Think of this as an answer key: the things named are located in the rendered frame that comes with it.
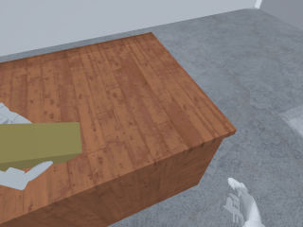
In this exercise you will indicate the left robot hand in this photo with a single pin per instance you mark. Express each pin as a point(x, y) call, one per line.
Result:
point(13, 177)

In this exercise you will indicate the sponge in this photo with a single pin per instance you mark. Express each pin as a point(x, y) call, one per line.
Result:
point(26, 145)

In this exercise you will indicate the right robot hand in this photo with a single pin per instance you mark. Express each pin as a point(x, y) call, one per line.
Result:
point(245, 207)

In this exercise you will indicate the table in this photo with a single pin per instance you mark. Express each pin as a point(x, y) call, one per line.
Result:
point(147, 130)

